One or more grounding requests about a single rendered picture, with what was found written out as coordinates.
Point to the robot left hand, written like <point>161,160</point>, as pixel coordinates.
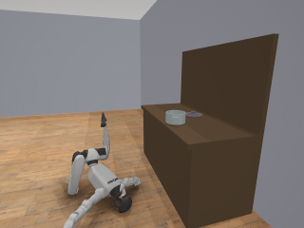
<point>122,189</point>

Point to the left robot upper arm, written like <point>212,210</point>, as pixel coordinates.
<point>139,182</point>

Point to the right robot forearm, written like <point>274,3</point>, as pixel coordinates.
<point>74,217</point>

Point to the right robot upper arm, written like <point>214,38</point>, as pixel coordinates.
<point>100,194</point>

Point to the robot right thigh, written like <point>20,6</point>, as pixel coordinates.
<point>77,170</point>

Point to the table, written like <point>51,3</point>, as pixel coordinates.
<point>208,166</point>

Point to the pot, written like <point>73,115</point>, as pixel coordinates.
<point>175,117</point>

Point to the lid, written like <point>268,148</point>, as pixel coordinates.
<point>193,115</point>

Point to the left robot forearm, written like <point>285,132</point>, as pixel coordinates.
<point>127,181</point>

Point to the robot left foot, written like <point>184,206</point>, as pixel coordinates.
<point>103,120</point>

